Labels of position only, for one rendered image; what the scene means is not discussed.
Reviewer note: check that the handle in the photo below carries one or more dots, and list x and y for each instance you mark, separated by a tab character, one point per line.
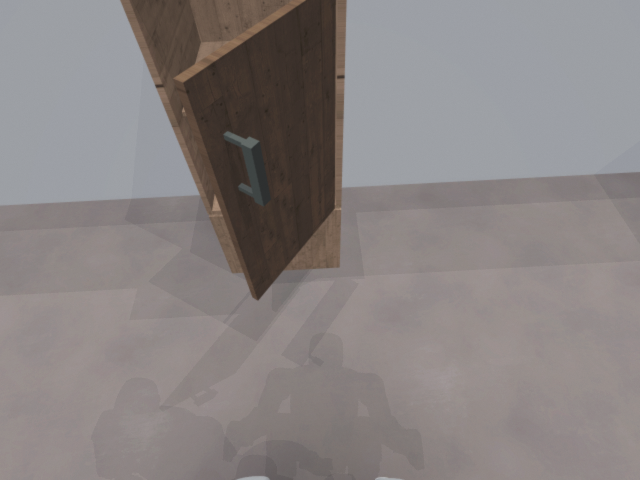
252	153

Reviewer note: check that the cupboard door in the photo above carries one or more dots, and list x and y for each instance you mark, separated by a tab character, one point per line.
275	83

